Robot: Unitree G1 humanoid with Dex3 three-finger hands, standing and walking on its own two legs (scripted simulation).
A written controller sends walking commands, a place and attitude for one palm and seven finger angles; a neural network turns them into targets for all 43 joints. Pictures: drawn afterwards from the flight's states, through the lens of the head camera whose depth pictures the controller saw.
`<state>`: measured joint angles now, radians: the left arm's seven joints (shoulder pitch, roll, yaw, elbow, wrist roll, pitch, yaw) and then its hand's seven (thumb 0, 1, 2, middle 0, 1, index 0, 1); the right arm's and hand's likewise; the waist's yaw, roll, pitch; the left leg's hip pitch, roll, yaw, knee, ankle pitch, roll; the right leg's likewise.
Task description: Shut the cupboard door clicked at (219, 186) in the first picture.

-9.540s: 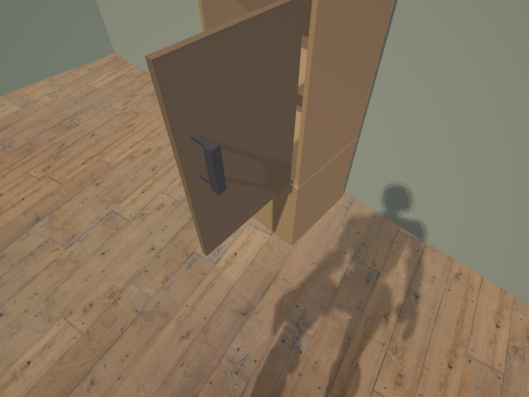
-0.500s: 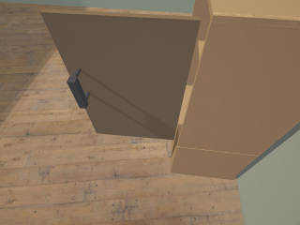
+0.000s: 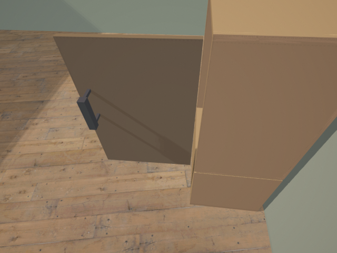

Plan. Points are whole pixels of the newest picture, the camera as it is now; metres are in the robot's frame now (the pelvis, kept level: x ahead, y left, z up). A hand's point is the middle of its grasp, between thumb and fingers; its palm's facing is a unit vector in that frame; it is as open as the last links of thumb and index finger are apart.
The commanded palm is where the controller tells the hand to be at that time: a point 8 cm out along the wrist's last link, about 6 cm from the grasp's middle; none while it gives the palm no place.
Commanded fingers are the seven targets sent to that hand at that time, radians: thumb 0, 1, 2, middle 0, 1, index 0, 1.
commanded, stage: look again from close up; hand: left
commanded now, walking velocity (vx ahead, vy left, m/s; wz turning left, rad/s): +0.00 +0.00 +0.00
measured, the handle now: (90, 109) +0.54 +0.29 +0.01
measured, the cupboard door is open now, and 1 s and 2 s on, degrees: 91 91 91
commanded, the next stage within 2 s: shuffle to correct the standing spot in 0.60 s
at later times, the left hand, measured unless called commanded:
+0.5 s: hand out of the picture +0.02 +0.18 -0.17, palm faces +0.01 -0.98 -0.20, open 7.3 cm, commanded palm none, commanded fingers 0.00 0.90 0.90 -0.20 -0.30 -0.20 -0.30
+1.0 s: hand out of the picture +0.03 +0.22 -0.18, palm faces +0.07 -0.97 -0.22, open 7.4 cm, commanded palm none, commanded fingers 0.00 0.90 0.90 -0.20 -0.30 -0.20 -0.30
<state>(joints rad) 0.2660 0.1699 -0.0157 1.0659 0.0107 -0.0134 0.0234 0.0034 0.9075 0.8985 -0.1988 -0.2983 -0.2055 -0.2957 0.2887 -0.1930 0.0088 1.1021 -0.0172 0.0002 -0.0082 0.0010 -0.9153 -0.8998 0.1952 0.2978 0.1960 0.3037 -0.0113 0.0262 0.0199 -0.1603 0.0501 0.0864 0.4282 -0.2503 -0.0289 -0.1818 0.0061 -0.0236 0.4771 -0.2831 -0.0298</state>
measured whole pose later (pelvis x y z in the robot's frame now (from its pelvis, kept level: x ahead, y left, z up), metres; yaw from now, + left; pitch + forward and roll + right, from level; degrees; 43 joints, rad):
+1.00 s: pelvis +0.04 +0.03 -0.01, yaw +0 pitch +0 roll +1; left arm 0.31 0.18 0.03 1.08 0.02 0.00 0.02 0.00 0.90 0.90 -0.20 -0.30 -0.21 -0.30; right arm 0.29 -0.18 0.00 1.11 -0.02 0.00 -0.01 0.00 -0.91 -0.90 0.19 0.30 0.20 0.30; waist 0.02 -0.02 0.03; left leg -0.16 0.01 0.09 0.52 -0.36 0.01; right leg -0.17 -0.04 -0.01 0.55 -0.38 0.01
